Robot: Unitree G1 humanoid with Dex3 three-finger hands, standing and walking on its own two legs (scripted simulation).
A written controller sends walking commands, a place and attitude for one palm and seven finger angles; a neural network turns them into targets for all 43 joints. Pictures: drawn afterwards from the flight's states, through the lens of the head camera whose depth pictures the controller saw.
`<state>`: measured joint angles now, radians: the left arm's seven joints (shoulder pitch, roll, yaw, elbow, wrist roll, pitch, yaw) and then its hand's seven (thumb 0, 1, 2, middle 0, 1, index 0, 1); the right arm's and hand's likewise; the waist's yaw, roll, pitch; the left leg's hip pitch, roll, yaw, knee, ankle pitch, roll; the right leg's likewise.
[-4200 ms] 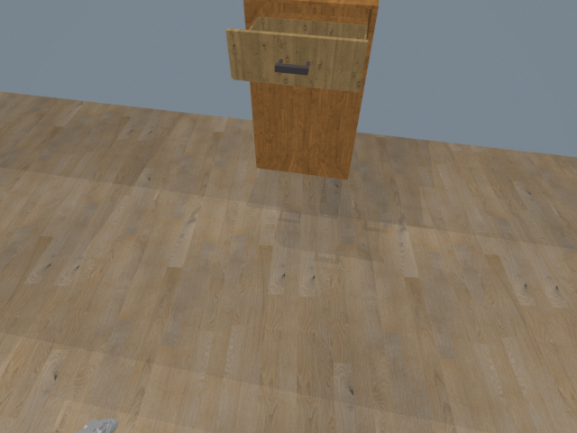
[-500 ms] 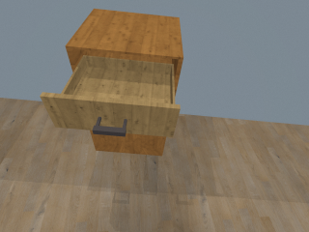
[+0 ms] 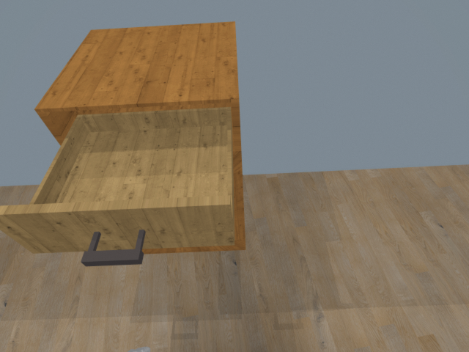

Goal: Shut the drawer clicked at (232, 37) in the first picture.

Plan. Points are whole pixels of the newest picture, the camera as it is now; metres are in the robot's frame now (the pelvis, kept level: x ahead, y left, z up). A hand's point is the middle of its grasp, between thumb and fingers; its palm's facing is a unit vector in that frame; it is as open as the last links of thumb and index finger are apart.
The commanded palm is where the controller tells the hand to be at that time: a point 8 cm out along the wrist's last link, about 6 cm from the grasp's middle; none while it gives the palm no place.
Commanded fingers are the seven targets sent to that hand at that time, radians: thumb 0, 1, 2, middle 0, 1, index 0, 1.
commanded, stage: come to a stop and stand still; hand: left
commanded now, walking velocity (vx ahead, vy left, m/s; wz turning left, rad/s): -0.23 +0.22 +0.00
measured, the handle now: (115, 247) +0.31 +0.24 -0.02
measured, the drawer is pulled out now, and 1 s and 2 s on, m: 0.30 0.30 0.30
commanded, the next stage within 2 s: look again from close up in 1.26 s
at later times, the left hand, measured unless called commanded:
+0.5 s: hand out of the picture +0.00 +0.26 -0.17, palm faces +0.03 -0.95 -0.31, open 7.3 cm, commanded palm none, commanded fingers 0.00 0.90 0.90 -0.20 -0.30 -0.20 -0.30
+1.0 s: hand out of the picture +0.03 +0.26 -0.17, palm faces -0.01 -0.97 -0.23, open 7.3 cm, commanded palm none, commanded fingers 0.00 0.90 0.90 -0.20 -0.30 -0.20 -0.30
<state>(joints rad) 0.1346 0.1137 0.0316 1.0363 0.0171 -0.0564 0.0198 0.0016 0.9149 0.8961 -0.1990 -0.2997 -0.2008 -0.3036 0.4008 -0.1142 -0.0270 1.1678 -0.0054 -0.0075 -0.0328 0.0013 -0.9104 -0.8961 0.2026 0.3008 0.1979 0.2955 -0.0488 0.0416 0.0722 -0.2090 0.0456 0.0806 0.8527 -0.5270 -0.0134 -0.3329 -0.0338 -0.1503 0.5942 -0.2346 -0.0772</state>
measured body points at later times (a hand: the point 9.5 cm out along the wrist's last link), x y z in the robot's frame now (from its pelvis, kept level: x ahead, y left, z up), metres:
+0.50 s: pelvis -0.04 +0.04 -0.01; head -0.03 +0.04 +0.44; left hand +0.00 +0.31 -0.14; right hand +0.05 -0.21 -0.14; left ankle -0.08 +0.15 -0.73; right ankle +0.06 -0.07 -0.73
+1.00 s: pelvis +0.01 +0.08 +0.00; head +0.03 +0.07 +0.45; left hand +0.03 +0.31 -0.15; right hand +0.00 -0.14 -0.16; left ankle -0.08 +0.15 -0.73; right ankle +0.06 -0.07 -0.73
